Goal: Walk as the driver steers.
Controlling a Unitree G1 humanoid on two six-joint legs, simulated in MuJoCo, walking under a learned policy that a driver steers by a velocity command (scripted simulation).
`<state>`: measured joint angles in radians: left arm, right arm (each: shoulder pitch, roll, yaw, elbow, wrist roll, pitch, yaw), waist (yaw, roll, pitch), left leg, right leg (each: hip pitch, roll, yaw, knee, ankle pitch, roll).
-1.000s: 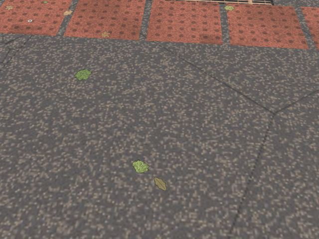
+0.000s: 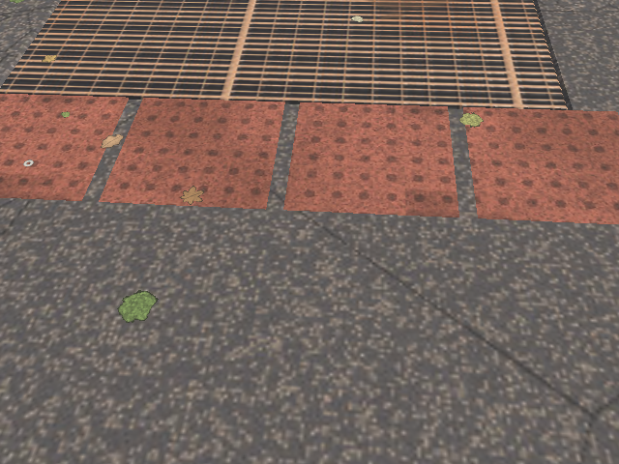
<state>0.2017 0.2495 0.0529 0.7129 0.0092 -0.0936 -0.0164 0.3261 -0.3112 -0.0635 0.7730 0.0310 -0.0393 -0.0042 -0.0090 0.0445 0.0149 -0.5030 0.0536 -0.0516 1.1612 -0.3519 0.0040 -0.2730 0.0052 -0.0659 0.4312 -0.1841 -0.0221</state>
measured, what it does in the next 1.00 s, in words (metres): walks ahead, turning left: left foot, then right foot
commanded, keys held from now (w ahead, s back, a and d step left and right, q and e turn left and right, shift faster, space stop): w+q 1.00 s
